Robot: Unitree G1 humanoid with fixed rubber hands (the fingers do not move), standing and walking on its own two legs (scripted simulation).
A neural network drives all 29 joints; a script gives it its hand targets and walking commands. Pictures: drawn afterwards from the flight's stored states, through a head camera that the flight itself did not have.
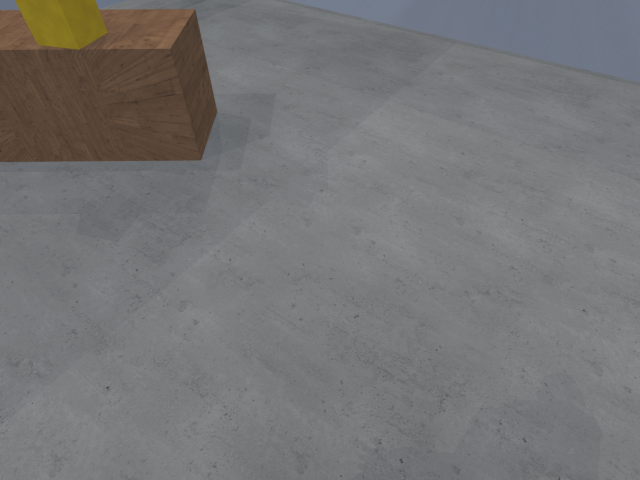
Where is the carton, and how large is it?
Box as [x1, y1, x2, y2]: [15, 0, 107, 49]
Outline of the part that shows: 15,0 38,44 79,49 107,32 94,0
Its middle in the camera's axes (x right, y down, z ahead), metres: -1.11 -0.99 +1.65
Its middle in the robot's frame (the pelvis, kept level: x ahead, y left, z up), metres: +1.88 +1.15 -0.07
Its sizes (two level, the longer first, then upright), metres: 0.210 0.200 0.250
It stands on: a pedestal, 0.58 m high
